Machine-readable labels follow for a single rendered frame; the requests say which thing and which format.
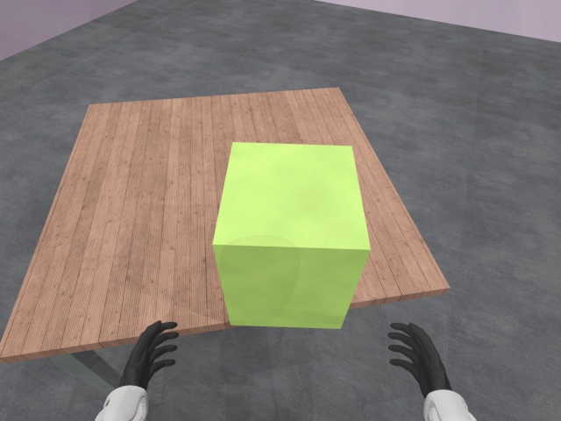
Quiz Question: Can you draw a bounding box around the carton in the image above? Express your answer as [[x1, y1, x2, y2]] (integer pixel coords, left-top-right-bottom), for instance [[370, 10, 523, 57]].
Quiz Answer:
[[212, 142, 371, 329]]

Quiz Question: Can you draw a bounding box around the robot right forearm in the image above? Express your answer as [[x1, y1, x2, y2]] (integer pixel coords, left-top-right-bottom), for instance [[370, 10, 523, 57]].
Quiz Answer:
[[423, 389, 477, 421]]

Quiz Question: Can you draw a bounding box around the right robot hand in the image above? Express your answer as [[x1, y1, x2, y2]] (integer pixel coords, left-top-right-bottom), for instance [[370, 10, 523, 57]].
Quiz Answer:
[[387, 323, 452, 399]]

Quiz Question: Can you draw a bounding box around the table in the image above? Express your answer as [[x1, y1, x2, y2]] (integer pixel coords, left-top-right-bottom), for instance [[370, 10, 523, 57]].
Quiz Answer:
[[0, 87, 450, 397]]

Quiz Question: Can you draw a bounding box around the left robot hand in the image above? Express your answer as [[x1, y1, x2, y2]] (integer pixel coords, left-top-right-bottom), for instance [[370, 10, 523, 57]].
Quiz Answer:
[[118, 320, 179, 391]]

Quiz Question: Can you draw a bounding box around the robot left forearm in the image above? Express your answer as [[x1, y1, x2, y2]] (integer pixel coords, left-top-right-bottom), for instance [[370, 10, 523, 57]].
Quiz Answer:
[[95, 385, 148, 421]]

